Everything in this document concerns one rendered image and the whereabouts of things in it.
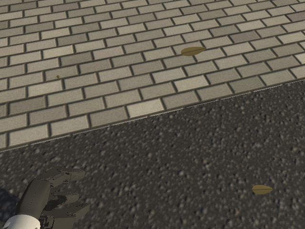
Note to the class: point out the robot left hand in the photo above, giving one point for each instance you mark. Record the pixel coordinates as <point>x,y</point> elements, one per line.
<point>39,200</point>

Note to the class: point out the robot left forearm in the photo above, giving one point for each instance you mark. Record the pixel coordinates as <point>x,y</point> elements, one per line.
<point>22,222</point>

